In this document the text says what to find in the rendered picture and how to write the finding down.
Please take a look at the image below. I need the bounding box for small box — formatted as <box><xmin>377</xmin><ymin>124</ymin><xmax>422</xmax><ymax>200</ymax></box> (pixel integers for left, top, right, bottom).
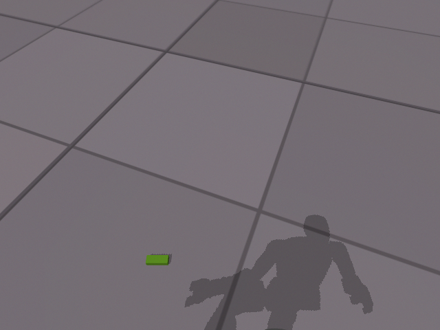
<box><xmin>146</xmin><ymin>255</ymin><xmax>169</xmax><ymax>265</ymax></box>

